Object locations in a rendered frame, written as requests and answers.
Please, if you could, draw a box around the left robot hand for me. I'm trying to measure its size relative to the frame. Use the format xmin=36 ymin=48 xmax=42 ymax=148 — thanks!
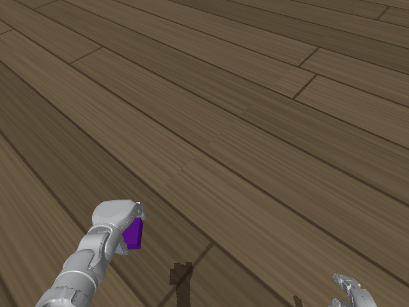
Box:
xmin=92 ymin=200 xmax=147 ymax=255

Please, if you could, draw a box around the left robot arm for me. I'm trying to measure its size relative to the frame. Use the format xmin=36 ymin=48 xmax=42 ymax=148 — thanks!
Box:
xmin=35 ymin=223 xmax=121 ymax=307

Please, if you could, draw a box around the small box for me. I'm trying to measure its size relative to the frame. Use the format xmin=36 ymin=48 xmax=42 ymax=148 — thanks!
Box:
xmin=122 ymin=217 xmax=143 ymax=249

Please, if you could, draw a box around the right robot hand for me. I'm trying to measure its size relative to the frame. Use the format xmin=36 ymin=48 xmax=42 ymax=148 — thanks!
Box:
xmin=328 ymin=273 xmax=377 ymax=307

